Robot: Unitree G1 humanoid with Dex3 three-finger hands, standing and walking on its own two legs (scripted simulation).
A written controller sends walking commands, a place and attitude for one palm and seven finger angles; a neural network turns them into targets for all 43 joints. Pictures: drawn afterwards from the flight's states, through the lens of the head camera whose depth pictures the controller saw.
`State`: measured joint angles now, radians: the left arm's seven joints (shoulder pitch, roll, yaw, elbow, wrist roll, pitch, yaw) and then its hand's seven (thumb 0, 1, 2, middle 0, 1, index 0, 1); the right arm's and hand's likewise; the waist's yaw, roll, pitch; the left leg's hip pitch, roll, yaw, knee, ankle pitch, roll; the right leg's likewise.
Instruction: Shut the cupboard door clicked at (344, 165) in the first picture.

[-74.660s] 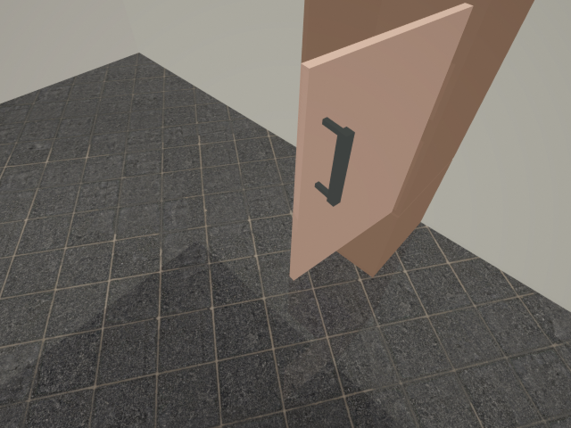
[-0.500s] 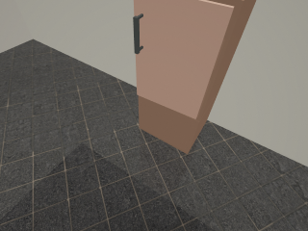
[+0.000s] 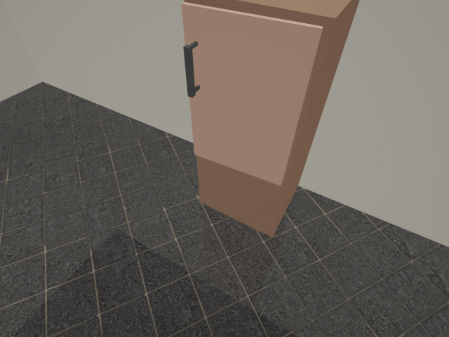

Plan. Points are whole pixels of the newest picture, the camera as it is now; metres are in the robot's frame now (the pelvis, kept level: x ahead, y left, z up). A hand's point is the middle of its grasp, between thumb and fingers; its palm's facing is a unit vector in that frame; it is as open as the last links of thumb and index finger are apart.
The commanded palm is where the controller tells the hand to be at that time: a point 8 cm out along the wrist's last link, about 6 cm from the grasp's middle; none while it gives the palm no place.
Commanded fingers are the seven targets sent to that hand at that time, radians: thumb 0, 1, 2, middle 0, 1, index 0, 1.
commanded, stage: let the arm hang, fingers relaxed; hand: left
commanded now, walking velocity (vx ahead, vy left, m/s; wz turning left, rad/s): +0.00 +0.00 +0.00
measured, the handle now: (193, 70) +0.86 +0.14 +0.06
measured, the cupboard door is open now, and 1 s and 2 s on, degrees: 4 4 4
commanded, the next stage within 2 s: look to check the result in 0.12 s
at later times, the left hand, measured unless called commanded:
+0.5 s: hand out of the picture -0.02 +0.16 -0.17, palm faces +0.03 -0.98 -0.18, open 7.4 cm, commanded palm none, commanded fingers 0.00 0.90 0.90 -0.20 -0.30 -0.20 -0.30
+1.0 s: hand out of the picture +0.01 +0.16 -0.18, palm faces +0.00 -0.98 -0.17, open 7.4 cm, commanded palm none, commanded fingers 0.00 0.90 0.90 -0.20 -0.30 -0.20 -0.30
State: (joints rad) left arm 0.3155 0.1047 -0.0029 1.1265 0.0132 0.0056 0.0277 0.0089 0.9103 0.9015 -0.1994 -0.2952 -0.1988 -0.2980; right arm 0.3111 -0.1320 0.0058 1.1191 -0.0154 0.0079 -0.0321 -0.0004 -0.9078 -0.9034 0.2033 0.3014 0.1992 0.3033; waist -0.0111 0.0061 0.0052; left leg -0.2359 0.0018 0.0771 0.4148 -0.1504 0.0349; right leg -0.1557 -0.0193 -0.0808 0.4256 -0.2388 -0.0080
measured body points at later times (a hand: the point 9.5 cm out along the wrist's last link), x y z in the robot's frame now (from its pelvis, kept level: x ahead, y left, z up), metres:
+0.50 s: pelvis +0.02 +0.00 +0.00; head +0.02 -0.01 +0.45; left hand -0.02 +0.22 -0.16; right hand +0.00 -0.21 -0.16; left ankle +0.05 +0.10 -0.74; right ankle +0.00 -0.11 -0.74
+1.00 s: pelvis +0.02 +0.00 +0.00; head +0.03 +0.00 +0.45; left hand +0.01 +0.22 -0.16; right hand +0.01 -0.23 -0.16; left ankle +0.05 +0.10 -0.74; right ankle +0.00 -0.11 -0.74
